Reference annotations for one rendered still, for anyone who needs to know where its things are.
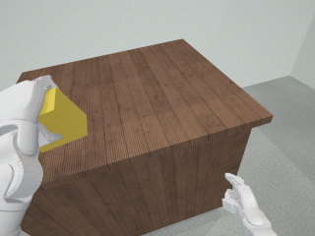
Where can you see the robot left hand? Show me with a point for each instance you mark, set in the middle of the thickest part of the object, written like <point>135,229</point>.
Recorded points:
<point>23,101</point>

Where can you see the robot right hand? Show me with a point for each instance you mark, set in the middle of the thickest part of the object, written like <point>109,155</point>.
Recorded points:
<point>235,202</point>

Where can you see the robot right forearm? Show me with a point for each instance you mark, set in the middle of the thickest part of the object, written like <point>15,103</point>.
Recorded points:
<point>255,223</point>

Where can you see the sponge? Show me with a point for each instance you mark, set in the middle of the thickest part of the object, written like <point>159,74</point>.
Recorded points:
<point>60,115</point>

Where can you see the robot left forearm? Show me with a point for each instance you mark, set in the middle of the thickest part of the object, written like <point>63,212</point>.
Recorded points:
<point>20,172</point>

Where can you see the table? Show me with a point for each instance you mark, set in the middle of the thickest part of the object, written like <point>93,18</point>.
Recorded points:
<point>164,126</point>

